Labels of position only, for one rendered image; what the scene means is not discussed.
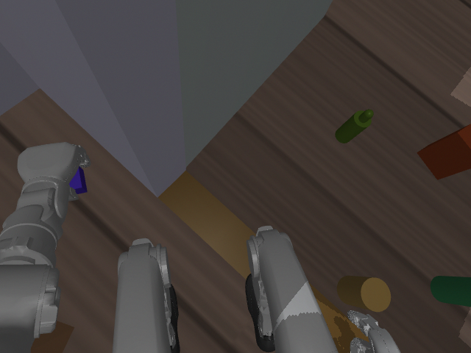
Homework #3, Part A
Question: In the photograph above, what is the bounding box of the left robot hand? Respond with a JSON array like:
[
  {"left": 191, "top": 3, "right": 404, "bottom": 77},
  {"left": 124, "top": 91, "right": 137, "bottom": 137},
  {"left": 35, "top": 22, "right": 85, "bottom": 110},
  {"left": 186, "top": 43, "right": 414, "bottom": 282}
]
[{"left": 17, "top": 142, "right": 91, "bottom": 201}]

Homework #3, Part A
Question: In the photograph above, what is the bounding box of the right robot foot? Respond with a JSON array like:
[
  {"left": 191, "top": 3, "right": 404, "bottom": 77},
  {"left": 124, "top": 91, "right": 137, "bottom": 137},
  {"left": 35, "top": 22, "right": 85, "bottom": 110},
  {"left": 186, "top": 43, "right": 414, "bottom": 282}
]
[{"left": 245, "top": 274, "right": 275, "bottom": 352}]

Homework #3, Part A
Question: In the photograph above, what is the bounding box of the left robot arm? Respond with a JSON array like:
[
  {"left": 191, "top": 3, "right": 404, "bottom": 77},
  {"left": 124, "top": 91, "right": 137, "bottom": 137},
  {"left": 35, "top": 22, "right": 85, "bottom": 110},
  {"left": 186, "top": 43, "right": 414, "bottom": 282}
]
[{"left": 0, "top": 177, "right": 69, "bottom": 353}]

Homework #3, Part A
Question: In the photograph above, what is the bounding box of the right robot hand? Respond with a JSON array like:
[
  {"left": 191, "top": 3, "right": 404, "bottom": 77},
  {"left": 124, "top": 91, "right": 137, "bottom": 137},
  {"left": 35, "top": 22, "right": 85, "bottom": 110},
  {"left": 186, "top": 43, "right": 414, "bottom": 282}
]
[{"left": 347, "top": 310, "right": 401, "bottom": 353}]

